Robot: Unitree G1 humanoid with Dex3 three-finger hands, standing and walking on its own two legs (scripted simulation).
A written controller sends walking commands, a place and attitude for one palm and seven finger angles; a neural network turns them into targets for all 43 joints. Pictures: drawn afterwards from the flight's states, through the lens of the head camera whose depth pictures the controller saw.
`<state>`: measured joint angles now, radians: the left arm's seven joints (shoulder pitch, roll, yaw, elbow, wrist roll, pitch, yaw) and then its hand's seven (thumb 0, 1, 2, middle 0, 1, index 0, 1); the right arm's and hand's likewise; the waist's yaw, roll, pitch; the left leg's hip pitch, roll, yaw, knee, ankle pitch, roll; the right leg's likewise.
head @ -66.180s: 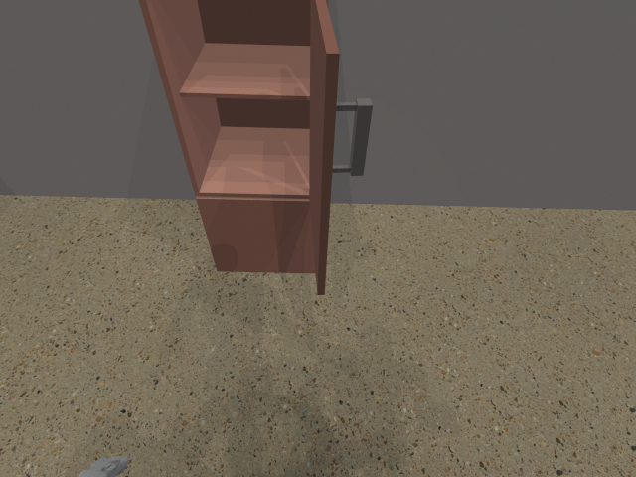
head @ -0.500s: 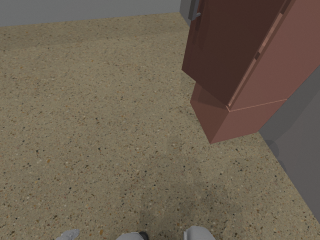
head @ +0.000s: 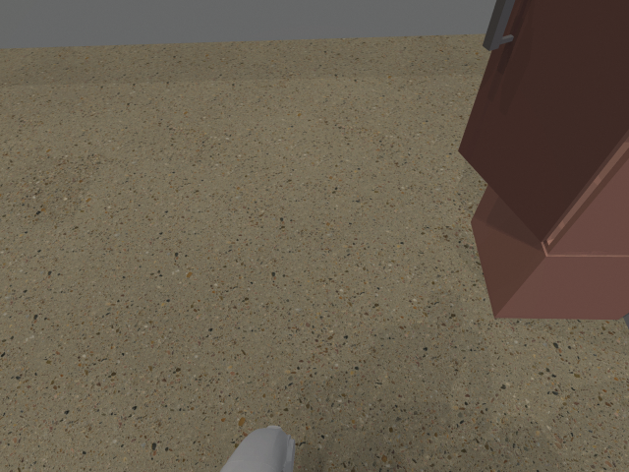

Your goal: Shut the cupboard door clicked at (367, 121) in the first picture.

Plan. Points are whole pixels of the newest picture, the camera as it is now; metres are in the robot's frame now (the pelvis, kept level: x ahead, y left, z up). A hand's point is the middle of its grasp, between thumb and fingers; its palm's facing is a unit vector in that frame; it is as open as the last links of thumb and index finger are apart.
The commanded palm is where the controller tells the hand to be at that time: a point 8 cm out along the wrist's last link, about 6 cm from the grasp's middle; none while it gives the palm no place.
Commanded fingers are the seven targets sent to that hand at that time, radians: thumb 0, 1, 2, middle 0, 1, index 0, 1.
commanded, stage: walk to a spot facing it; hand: left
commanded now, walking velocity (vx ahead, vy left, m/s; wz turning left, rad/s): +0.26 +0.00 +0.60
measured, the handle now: (510, 9) +0.93 -0.39 +0.08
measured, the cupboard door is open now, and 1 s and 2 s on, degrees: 24 24 24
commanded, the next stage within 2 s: turn to face it in 1.20 s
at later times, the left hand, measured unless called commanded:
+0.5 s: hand out of the picture +0.06 +0.30 -0.17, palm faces +0.33 -0.92 -0.22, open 7.4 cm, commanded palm none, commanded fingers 0.00 0.90 0.90 -0.20 -0.30 -0.20 -0.30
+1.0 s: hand (144, 357) +0.30 +0.30 -0.16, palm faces +0.46 -0.86 -0.22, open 7.2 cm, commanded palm none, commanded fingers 0.00 0.90 0.90 -0.20 -0.30 -0.20 -0.30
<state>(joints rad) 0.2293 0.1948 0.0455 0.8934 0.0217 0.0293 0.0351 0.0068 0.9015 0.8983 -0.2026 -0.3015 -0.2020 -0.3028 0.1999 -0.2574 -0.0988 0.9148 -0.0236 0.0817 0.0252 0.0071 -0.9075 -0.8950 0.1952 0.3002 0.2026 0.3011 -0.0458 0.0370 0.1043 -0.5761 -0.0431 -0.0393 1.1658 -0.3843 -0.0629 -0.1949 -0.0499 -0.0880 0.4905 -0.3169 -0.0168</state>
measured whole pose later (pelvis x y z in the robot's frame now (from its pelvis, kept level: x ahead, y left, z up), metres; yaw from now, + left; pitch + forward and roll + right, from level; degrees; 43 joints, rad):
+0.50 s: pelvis +0.08 +0.08 +0.00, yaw +17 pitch +0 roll -1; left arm 0.25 0.27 0.08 0.94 0.03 0.02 -0.02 0.01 0.91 0.90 -0.20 -0.30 -0.20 -0.30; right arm 0.22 -0.20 -0.03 0.90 -0.02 -0.03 0.00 0.00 -0.91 -0.89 0.20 0.30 0.21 0.30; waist 0.02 -0.05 0.08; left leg -0.12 -0.03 0.03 0.45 -0.33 0.06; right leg -0.55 -0.14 -0.04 1.13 -0.30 0.06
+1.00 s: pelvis +0.31 +0.11 +0.00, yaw +27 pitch +0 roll +0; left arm 0.22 0.16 0.07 0.95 0.02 -0.06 0.02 -0.01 0.94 0.90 -0.21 -0.30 -0.21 -0.30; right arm 0.32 -0.18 -0.07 1.02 -0.02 0.00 0.01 0.01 -0.91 -0.89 0.19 0.30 0.20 0.30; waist -0.06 0.02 0.08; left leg -0.54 0.05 -0.01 1.21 -0.29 0.03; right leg -0.22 -0.05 -0.18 0.44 -0.23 -0.02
